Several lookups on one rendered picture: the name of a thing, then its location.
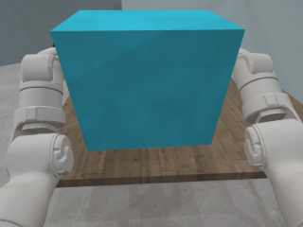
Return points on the left robot forearm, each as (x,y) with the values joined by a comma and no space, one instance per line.
(40,99)

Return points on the right robot upper arm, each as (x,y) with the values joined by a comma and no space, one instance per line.
(276,147)

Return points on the carton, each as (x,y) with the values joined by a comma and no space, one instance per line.
(147,78)

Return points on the left robot upper arm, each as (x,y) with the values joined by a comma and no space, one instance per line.
(35,164)

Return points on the table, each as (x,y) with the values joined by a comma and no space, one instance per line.
(223,160)

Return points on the right robot forearm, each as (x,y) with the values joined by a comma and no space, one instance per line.
(261,95)

